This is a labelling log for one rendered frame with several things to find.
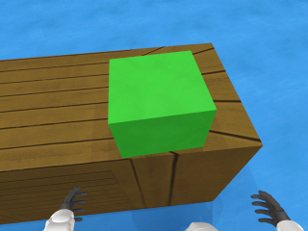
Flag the pedestal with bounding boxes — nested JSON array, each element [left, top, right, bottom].
[[0, 42, 263, 225]]

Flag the right robot thigh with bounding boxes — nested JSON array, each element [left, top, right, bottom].
[[185, 221, 218, 231]]

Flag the right robot forearm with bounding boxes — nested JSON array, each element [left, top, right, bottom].
[[276, 219, 304, 231]]

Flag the left robot hand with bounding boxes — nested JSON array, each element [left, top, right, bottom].
[[59, 186, 88, 222]]

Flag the right robot hand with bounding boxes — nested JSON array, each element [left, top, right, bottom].
[[251, 190, 291, 228]]

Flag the left robot forearm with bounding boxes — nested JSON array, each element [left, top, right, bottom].
[[42, 209, 75, 231]]

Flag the carton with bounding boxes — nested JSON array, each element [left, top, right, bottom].
[[108, 50, 217, 159]]

